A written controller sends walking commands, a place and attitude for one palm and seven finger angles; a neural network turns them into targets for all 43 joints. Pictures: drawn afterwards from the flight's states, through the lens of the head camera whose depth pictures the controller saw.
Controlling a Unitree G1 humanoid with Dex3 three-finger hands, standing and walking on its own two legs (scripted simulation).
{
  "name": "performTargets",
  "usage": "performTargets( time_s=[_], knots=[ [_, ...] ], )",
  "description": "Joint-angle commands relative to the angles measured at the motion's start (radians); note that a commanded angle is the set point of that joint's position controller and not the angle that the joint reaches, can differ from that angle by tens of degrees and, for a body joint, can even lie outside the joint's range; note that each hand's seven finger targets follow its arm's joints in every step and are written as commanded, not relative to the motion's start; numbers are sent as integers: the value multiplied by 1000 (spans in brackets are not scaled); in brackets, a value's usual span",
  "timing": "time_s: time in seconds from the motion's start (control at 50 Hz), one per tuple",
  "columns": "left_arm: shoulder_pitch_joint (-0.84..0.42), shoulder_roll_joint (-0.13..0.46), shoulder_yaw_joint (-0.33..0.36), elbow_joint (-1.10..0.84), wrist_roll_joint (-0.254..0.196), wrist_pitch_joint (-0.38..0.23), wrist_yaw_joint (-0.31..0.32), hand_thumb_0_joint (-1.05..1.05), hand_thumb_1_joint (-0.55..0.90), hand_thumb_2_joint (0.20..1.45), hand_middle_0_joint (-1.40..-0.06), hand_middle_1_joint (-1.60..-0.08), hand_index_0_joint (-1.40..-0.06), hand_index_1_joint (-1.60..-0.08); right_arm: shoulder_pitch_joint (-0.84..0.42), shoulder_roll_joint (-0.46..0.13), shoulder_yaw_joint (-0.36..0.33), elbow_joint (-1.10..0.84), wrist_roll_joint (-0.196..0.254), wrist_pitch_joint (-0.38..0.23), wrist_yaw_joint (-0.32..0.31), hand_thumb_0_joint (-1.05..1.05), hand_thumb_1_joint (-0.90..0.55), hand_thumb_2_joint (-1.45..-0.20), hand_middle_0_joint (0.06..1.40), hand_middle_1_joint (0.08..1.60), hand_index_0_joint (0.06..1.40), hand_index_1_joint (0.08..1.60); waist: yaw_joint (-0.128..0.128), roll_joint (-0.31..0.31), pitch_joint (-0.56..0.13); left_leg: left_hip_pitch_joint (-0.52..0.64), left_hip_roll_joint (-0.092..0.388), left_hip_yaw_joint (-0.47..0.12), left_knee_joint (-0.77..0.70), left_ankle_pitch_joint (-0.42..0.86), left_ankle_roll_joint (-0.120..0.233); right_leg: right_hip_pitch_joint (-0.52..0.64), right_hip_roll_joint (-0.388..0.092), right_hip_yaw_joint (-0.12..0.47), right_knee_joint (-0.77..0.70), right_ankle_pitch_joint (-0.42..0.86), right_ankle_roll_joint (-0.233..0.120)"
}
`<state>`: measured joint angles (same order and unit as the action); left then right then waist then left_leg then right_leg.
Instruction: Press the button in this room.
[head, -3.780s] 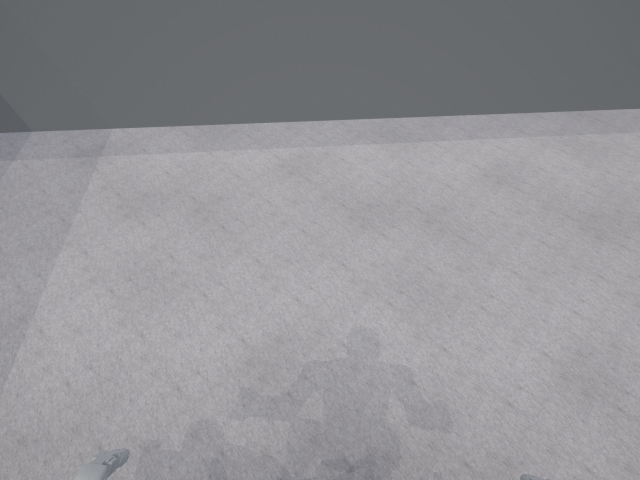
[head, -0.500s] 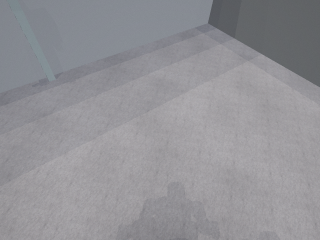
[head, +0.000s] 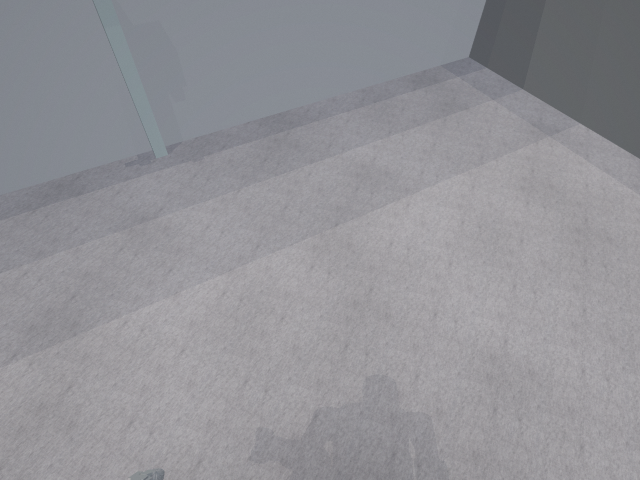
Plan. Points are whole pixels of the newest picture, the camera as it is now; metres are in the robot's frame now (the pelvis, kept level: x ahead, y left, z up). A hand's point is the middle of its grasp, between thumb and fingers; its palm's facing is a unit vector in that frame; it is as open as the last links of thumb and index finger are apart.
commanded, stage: turn or walk to find it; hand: left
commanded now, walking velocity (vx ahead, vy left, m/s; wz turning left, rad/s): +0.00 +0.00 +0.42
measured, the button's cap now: out of the picture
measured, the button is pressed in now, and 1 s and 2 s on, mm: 0 0 0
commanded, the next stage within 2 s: stand and wait in 0.34 s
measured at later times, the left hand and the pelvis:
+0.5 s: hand out of the picture -0.04 +0.14 -0.16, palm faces +0.27 -0.92 -0.27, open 7.4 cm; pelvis -0.03 -0.05 +0.00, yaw +13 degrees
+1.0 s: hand out of the picture -0.09 +0.15 -0.17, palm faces +0.37 -0.90 -0.24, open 7.4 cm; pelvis -0.07 -0.05 -0.01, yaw +19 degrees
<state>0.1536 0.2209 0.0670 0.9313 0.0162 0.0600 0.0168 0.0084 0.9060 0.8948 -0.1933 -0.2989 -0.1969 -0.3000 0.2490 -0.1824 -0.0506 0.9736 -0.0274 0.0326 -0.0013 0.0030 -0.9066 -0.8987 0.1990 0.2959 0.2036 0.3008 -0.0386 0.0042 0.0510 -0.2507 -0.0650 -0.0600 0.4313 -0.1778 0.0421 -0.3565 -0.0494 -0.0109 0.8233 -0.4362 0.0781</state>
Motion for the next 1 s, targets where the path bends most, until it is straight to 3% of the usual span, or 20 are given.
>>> performTargets(
  time_s=[0.0,0.04,0.06,0.08,0.1,0.16,0.22,0.34,0.48,0.56,0.58,0.6,0.62,0.64,0.72,0.82,0.92,0.94,0.96,0.98],
  knots=[
    [51,72,8,-69,-12,-36,13,0,900,900,-200,-300,-200,-300,1,-206,-54,-68,1,-12,-13,0,-900,-900,200,300,200,300,29,139,-101,37,251,-306,-63,305,121,83,29,-6,-198,66,-19],
    [114,89,14,-55,-12,-48,18,0,900,900,-200,-300,-200,-300,-17,-188,-54,-77,10,-10,-8,0,-900,-900,200,300,200,300,66,87,-122,-88,192,-270,-3,167,58,274,3,-2,-430,231,-27],
    [134,150,26,-53,0,-58,24,0,900,900,-200,-300,-200,-300,5,-136,-49,-81,19,-11,-3,0,-900,-900,200,300,200,300,72,-80,-143,-236,110,-183,126,-22,-4,416,-152,141,-536,205,-70],
    [134,232,41,-65,12,-62,27,0,900,900,-200,-300,-200,-300,-1,-96,-40,-111,16,-12,-2,0,-900,-900,200,300,200,300,80,-320,-109,-375,-23,-2,354,-338,-71,406,-395,380,-572,294,-182],
    [112,230,35,-81,2,-56,28,0,900,900,-200,-300,-200,-300,-11,-151,-59,-106,5,-1,-3,0,-900,-900,200,300,200,300,79,-228,-100,-316,15,-28,538,-388,-71,255,-450,350,-569,347,-243],
    [-32,129,10,-104,-3,-62,24,0,900,900,-200,-300,-200,-300,32,-133,-64,-37,-1,30,13,0,-900,-900,200,300,200,300,1,-116,31,-294,59,-18,762,-205,-81,92,-261,140,-580,229,-188],
    [3,103,6,-89,-3,-75,22,0,900,900,-200,-300,-200,-300,70,-111,-58,-14,1,31,17,0,-900,-900,200,300,200,300,2,-139,23,-318,74,13,792,-129,-108,157,-223,27,-555,343,-163],
    [113,112,10,-46,3,-77,23,0,900,900,-200,-300,-200,-300,-14,-119,-49,-23,0,35,11,0,-900,-900,200,300,200,300,50,-150,12,-326,107,21,722,-160,-127,230,-270,36,-544,389,-197],
    [209,134,6,26,16,-76,20,0,900,900,-200,-300,-200,-300,-97,-80,-14,-23,16,14,1,0,-900,-900,200,300,200,300,94,-186,-62,-162,93,92,363,-269,-102,309,-271,31,-467,695,-235],
    [175,131,1,63,8,-72,22,0,900,900,-200,-300,-200,-300,-28,-71,2,17,22,-9,-10,0,-900,-900,200,300,200,300,49,-169,-107,60,86,125,52,-101,-79,245,-239,7,-404,637,-193],
    [158,115,-4,71,0,-69,22,0,900,900,-200,-300,-200,-300,6,-84,2,35,22,-19,-10,0,-900,-900,200,300,200,300,27,-130,-112,154,105,111,-66,30,-69,194,-203,-26,-355,564,-151],
    [178,76,-13,69,-7,-63,19,0,900,900,-200,-300,-200,-300,15,-135,-6,38,17,-31,-13,0,-900,-900,200,300,200,300,31,24,-134,253,207,7,-95,179,-39,102,-134,-70,-272,405,-101],
    [199,24,-29,65,-11,-57,17,0,900,900,-200,-300,-200,-300,-3,-190,-11,30,12,-35,-21,0,-900,-900,200,300,200,300,43,192,-111,255,359,-143,-95,355,43,4,-71,-106,-222,134,-53],
    [176,23,-34,69,-5,-51,18,0,900,900,-200,-300,-200,-300,-28,-194,-10,30,10,-26,-23,0,-900,-900,200,300,200,300,38,189,-66,167,407,-149,-124,366,107,13,-55,-93,-139,-62,-45],
    [142,46,-24,97,-1,-29,9,0,900,900,-200,-300,-200,-300,-105,-159,4,26,10,-26,-39,0,-900,-900,200,300,200,300,47,198,43,55,339,-116,-140,403,124,-14,-59,-38,22,-57,-34],
    [125,28,-20,82,-4,-35,7,0,900,900,-200,-300,-200,-300,-78,-183,-22,20,8,-21,-32,0,-900,-900,200,300,200,300,32,137,-11,98,303,-128,-100,421,122,3,-31,-54,-54,-27,-15],
    [184,37,-8,72,-4,-52,11,0,900,900,-200,-300,-200,-300,-99,-187,-38,-6,11,-15,-21,0,-900,-900,200,300,200,300,63,128,-79,46,243,-142,-16,323,77,155,-7,-72,-320,163,-14],
    [206,57,-3,70,-1,-59,15,0,900,900,-200,-300,-200,-300,-106,-172,-39,-15,16,-15,-16,0,-900,-900,200,300,200,300,76,90,-94,-11,208,-125,35,234,42,237,-37,-51,-424,256,-19],
    [211,113,9,66,8,-67,20,0,900,900,-200,-300,-200,-300,-100,-130,-34,-28,23,-15,-11,0,-900,-900,200,300,200,300,78,-62,-108,-135,134,-45,148,74,-8,335,-167,74,-480,316,-58],
    [217,193,26,56,16,-70,23,0,900,900,-200,-300,-200,-300,-119,-82,-25,-61,20,-13,-6,0,-900,-900,200,300,200,300,92,-280,-72,-272,21,64,310,-250,-60,354,-353,251,-515,450,-157]
  ],
)
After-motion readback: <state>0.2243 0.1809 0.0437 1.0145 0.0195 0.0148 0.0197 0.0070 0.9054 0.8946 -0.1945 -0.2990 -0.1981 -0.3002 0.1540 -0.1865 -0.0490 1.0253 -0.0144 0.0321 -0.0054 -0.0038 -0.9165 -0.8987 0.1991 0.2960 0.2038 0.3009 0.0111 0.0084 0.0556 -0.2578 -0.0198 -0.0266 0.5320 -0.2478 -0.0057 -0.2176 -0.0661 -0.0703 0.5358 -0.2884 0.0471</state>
